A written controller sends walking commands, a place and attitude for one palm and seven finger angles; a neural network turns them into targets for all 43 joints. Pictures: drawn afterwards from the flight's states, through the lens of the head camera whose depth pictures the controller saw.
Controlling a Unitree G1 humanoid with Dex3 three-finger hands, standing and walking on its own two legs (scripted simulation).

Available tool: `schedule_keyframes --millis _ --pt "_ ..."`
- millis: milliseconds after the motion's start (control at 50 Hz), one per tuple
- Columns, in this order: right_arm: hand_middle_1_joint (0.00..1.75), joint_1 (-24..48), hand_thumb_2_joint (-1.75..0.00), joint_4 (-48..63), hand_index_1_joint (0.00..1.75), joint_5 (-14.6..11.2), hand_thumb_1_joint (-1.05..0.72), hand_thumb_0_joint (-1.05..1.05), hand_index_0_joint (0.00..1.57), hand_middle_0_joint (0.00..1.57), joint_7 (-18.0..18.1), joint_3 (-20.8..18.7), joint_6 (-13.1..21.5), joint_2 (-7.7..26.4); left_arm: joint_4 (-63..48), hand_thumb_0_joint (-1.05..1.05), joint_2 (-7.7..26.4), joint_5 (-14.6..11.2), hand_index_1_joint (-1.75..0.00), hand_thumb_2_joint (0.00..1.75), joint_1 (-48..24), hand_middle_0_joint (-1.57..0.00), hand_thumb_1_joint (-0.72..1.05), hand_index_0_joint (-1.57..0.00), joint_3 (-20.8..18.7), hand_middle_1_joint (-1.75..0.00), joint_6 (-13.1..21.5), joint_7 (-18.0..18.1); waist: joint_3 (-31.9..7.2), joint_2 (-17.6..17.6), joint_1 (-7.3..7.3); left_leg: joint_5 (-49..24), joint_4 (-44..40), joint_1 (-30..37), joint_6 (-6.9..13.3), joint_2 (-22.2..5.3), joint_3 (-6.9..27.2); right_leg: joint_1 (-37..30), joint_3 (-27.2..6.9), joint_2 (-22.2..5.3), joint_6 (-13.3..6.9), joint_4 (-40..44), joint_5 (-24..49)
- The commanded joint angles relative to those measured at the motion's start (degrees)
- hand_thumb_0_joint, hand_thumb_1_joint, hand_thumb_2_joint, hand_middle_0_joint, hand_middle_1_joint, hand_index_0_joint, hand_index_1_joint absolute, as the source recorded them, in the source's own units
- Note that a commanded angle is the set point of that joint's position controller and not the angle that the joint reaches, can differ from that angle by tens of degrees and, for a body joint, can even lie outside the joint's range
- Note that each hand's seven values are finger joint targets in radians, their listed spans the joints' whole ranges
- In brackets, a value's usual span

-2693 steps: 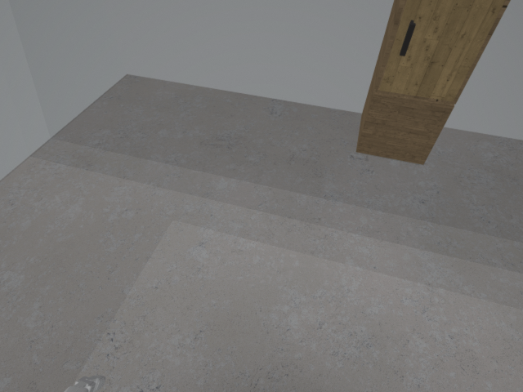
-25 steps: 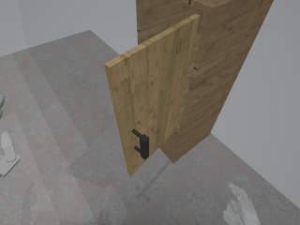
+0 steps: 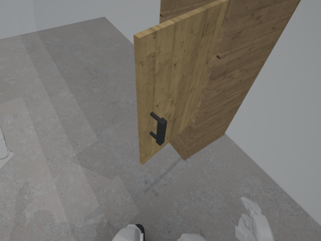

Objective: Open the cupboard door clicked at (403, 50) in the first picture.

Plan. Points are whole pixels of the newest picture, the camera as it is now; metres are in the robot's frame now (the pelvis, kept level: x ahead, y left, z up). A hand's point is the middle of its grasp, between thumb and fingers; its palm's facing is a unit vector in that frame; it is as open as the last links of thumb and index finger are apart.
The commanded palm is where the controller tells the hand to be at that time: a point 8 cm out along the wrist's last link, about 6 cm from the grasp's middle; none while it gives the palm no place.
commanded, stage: step back with the hand held close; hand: left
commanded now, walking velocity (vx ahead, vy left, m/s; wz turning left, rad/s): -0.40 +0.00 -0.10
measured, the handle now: (156, 128) +0.47 +0.03 -0.07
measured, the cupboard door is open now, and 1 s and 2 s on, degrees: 100 100 100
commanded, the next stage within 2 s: stop stepping back and stand still in 0.10 s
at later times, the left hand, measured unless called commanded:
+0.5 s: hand (11, 216) +0.13 +0.22 +0.18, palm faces +0.24 -0.80 -0.54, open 7.4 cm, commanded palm +0.07 +0.27 +0.19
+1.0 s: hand out of the picture +0.12 +0.24 +0.18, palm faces +0.31 -0.82 -0.49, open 7.4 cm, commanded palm +0.06 +0.29 +0.19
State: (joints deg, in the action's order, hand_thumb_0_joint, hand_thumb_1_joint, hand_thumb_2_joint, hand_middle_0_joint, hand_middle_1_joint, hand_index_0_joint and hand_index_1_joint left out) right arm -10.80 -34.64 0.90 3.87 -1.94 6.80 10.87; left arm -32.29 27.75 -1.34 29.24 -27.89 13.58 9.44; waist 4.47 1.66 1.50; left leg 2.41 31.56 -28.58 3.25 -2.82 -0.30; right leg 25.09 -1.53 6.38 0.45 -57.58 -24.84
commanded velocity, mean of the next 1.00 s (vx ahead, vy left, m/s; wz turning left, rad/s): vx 0.03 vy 0.01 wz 0.00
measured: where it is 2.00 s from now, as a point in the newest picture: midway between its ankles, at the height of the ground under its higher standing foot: outside the picture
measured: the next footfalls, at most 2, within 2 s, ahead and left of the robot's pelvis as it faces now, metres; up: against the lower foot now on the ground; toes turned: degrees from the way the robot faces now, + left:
right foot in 0.16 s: -0.09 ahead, -0.10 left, +0.00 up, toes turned -9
left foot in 0.28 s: +0.09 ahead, +0.07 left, +0.00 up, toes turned -5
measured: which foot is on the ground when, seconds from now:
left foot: down 0.00-0.14, up 0.16-0.26, down 0.28-0.48, up 0.50-0.68, down 0.70-1.00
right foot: up 0.00-0.14, down 0.16-1.00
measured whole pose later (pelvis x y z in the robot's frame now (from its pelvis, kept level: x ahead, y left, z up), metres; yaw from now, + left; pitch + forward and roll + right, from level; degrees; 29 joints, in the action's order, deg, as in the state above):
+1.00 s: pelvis -0.11 +0.01 +0.01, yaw -8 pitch +0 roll +0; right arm -12.2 -36.4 0.4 3.3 1.5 8.7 9.8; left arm -27.1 23.3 -1.8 32.2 -23.8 12.3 8.9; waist 0.9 0.8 0.6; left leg 14.5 30.3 -15.5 -0.3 -2.7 -3.6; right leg 13.4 1.9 1.6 -1.7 -29.0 -15.4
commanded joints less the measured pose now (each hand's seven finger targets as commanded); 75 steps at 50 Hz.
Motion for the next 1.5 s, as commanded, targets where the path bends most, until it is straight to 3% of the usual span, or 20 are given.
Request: schedule_keyframes --millis 0,80,120,140,200,240,260,280,320,380,420,460,500,620,740,880,1120,1140,1260,1480 --pt "0.3 5.4 -0.9 6.7 0.3 -0.2 -0.9 0.0 0.2 0.2 -0.6 -2.2 4.4 7.6 -10.8 0.0 5.8 -2.3 -0.3 0.9 3.6 -0.2 0.9 -0.2 -5.6 -0.3 3.1 1.5 -12.4 13.1 -1.94 25.2 -21.5 2.4 3.0 -13.1 9.7 -11.6 2.8 -1.9 -1.1 5.2 -6.8" --pt "0.3 4.5 -0.9 4.4 0.3 0.4 -0.9 0.0 0.2 0.2 -0.5 -1.8 4.7 7.8 -11.1 0.0 6.4 -2.7 -0.3 0.9 -2.4 -0.2 0.9 -0.2 -3.4 -0.3 4.1 0.3 -12.3 7.3 -1.76 15.8 -15.0 14.5 -2.4 -9.9 4.7 -10.8 0.7 -5.0 -3.2 37.8 -1.6" --pt "0.3 3.5 -0.9 3.1 0.3 0.3 -0.9 0.0 0.2 0.2 -0.3 -1.2 3.1 5.9 -11.9 0.0 10.8 -1.3 -0.3 0.9 -6.3 -0.2 0.9 -0.2 -4.6 -0.3 5.2 0.7 -13.2 -6.1 -0.68 11.6 7.3 18.6 -6.0 -1.9 -1.1 0.1 -19.6 -21.7 -9.2 46.8 14.8" --pt "0.3 6.0 -0.9 4.0 0.3 1.0 -0.9 0.0 0.2 0.2 -0.1 -0.5 3.9 6.1 -12.0 0.0 14.3 -0.4 -0.3 0.9 -9.6 -0.2 0.9 -0.2 -7.4 -0.3 5.9 1.6 -12.0 -7.0 -2.34 16.3 12.5 14.6 -6.1 0.4 -2.4 -2.1 -17.2 -24.3 -9.2 44.5 32.5" --pt "0.3 7.4 -0.9 7.0 0.3 -1.1 -0.9 0.0 0.2 0.2 1.2 -0.2 2.5 6.2 -8.4 0.0 10.3 -0.1 -0.3 0.9 -5.4 -0.2 0.9 -0.2 -4.6 -0.3 2.1 0.0 -11.8 -13.6 -1.29 8.7 7.6 10.0 -4.5 3.8 -3.3 -14.3 -4.3 -16.3 -4.0 29.6 61.7" --pt "0.3 5.5 -0.9 7.1 0.3 -1.4 -0.9 0.0 0.2 0.2 1.8 -0.1 2.0 7.0 -8.9 0.0 8.7 -1.7 -0.3 0.9 -0.9 -0.2 0.9 -0.2 -5.0 -0.3 0.7 -0.4 -16.2 3.5 -0.47 -19.6 -4.2 26.2 -1.7 -0.5 1.0 -8.1 2.2 -8.4 1.0 20.6 41.2" --pt "0.3 4.6 -0.9 7.4 0.3 -1.3 -0.9 0.0 0.2 0.2 1.1 -0.6 2.5 8.3 -10.7 0.0 8.6 -2.1 -0.3 0.9 -0.3 -0.2 0.9 -0.2 -5.0 -0.3 0.9 -0.7 -19.0 11.0 -1.39 -24.7 -9.4 29.3 1.3 -7.7 8.1 -7.2 2.1 -4.0 1.1 14.7 11.6" --pt "0.3 4.0 -0.9 7.6 0.3 -1.0 -0.9 0.0 0.2 0.2 0.4 -0.8 3.4 8.5 -10.2 0.0 8.0 -2.3 -0.3 0.9 -0.3 -0.2 0.9 -0.2 -4.4 -0.3 1.5 -0.8 -18.0 11.2 -2.1 -11.2 -14.8 26.5 3.0 -11.7 14.2 -6.0 0.2 -2.3 0.4 11.2 -7.6" --pt "0.3 4.6 -0.9 7.9 0.3 0.2 -0.9 0.0 0.2 0.2 0.3 -0.4 4.6 7.1 -10.9 0.0 10.2 -2.6 -0.3 0.9 3.5 -0.2 0.9 -0.2 -8.1 -0.3 1.4 0.0 -14.1 11.8 -2.35 27.7 -25.1 12.6 2.9 -12.2 18.2 -11.7 0.0 -3.5 -0.9 11.8 -7.3" --pt "0.3 4.6 -0.9 8.9 0.3 -0.2 -0.9 0.0 0.2 0.2 0.5 -0.2 3.6 7.6 -10.1 0.0 7.4 -2.3 -0.3 0.9 8.6 -0.2 0.9 -0.2 -6.4 -0.3 0.3 0.4 -9.5 14.0 -1.62 36.5 -25.5 -1.0 -1.9 -6.5 6.9 -24.2 7.3 -1.2 -1.9 25.3 -3.0" --pt "0.3 4.6 -0.9 9.4 0.3 -0.2 -0.9 0.0 0.2 0.2 0.5 -0.6 2.4 7.3 -9.6 0.0 9.2 -1.8 -0.3 0.9 10.2 -0.2 0.9 -0.2 -7.4 -0.3 -0.2 0.2 -8.2 5.2 -0.96 30.0 -11.0 -0.4 -4.1 0.3 -0.3 -21.0 2.2 -6.2 -3.6 38.4 -3.2" --pt "0.3 3.5 -0.9 7.7 0.3 0.0 -0.9 0.0 0.2 0.2 0.6 -1.0 1.2 7.4 -11.0 0.0 10.1 -1.6 -0.3 0.9 4.2 -0.2 0.9 -0.2 -7.0 -0.3 0.0 0.5 -6.1 -12.7 -1.19 18.6 20.6 5.7 -5.4 3.6 0.1 1.7 -23.6 -25.1 -11.0 52.3 -19.6" --pt "0.3 0.7 -0.9 5.4 0.3 0.0 -0.9 0.0 0.2 0.2 0.8 -1.0 1.5 7.7 -5.4 0.0 6.9 -1.0 -0.3 0.9 0.8 -0.2 0.9 -0.2 -4.4 -0.3 -0.1 0.8 -4.2 -8.9 0.54 16.6 27.7 0.7 -5.0 1.1 1.7 1.2 -18.8 -23.5 -10.2 49.7 -15.3" --pt "0.3 2.2 -0.9 4.6 0.3 -0.4 -0.9 0.0 0.2 0.2 2.9 -0.7 4.7 8.0 -1.3 0.0 5.5 0.6 -0.3 0.9 -6.8 -0.2 0.9 -0.2 -0.2 -0.3 0.9 1.5 -3.0 -5.7 -1.0 16.4 -2.6 14.3 -1.7 1.6 -4.1 -4.1 -8.2 -16.6 -6.1 41.7 -5.2" --pt "0.3 2.3 -0.9 5.6 0.3 -0.6 -0.9 0.0 0.2 0.2 1.5 0.0 5.2 7.8 -10.1 0.0 6.8 0.3 -0.3 0.9 -2.4 -0.2 0.9 -0.2 -3.6 -0.3 2.2 0.9 -7.2 9.0 -1.36 5.7 -12.0 12.7 1.2 -8.0 7.8 -12.9 2.4 -6.7 -0.2 26.1 12.1" --pt "0.3 1.6 -0.9 6.0 0.3 -1.0 -0.9 0.0 0.2 0.2 0.3 -0.2 4.9 7.4 -4.7 0.0 4.8 -1.0 -0.3 0.9 2.7 -0.2 0.9 -0.2 -3.4 -0.3 1.8 0.6 -8.9 -0.4 -0.82 8.5 -5.6 12.0 -2.4 -2.0 0.0 -15.2 -4.2 -10.0 -2.1 33.7 19.4" --pt "0.3 3.5 -0.9 7.0 0.3 -0.9 -0.9 0.0 0.2 0.2 1.1 0.0 3.5 7.4 -4.8 0.0 5.0 -0.6 -0.3 0.9 -2.5 -0.2 0.9 -0.2 -1.7 -0.3 0.4 0.5 -8.4 0.7 -1.36 7.3 -9.9 15.6 -2.5 -1.5 0.1 -14.6 -1.8 -8.4 -0.5 37.2 18.3" --pt "0.3 6.5 -0.9 -7.4 0.3 -0.6 -0.9 0.0 0.2 0.2 -4.3 -3.4 4.5 18.4 40.3 0.0 -4.8 4.2 -0.3 0.9 -4.9 -0.2 0.9 -0.2 21.8 -0.3 -8.0 -8.1 -5.0 1.7 0.82 -2.7 -1.0 9.2 -1.3 -3.7 3.4 -8.9 1.4 -12.5 -2.1 27.6 26.7" --pt "0.3 3.2 -0.9 -8.0 0.3 0.6 -0.9 0.0 0.2 0.2 -3.9 -1.3 -3.4 14.6 57.0 0.0 -3.9 3.5 -0.3 0.9 -12.6 -0.2 0.9 -0.2 22.3 -0.3 -12.1 -9.7 -11.3 -12.1 -1.51 -1.8 -3.0 10.9 0.1 -3.4 5.2 -13.7 -1.1 -12.5 -3.7 28.9 21.6" --pt "0.3 0.6 -0.9 -21.9 0.3 0.6 -0.9 0.0 0.2 0.2 -2.7 1.0 -6.7 9.2 88.5 0.0 -6.8 2.1 -0.3 0.9 -15.1 -0.2 0.9 -0.2 25.7 -0.3 -12.9 -8.5 -5.8 7.3 -1.47 10.3 -11.7 15.0 -1.9 -2.5 4.2 -15.6 -1.8 -12.4 -3.6 38.7 11.0"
